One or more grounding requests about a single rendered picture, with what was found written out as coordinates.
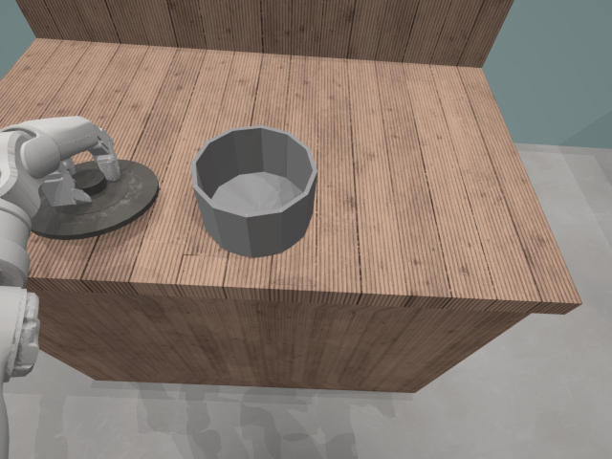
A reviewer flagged pot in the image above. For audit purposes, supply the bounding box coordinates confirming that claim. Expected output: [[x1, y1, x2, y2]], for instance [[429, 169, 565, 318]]
[[191, 125, 317, 257]]

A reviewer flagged left robot upper arm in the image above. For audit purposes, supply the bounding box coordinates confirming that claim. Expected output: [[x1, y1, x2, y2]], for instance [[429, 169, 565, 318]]
[[0, 286, 40, 459]]

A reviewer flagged table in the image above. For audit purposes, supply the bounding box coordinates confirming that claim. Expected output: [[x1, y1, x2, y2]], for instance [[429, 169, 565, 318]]
[[0, 0, 582, 393]]

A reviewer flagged knob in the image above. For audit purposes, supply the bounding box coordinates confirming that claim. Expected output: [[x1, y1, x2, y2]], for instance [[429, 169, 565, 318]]
[[72, 169, 107, 196]]

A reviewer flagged left robot forearm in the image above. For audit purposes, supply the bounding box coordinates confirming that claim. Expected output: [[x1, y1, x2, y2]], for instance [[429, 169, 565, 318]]
[[0, 124, 60, 289]]

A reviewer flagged robot left hand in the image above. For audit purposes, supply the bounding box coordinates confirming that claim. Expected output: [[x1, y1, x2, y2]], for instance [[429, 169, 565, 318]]
[[19, 116, 120, 208]]

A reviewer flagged lid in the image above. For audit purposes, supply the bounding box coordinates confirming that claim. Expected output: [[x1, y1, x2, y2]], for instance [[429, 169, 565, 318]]
[[31, 160, 159, 240]]

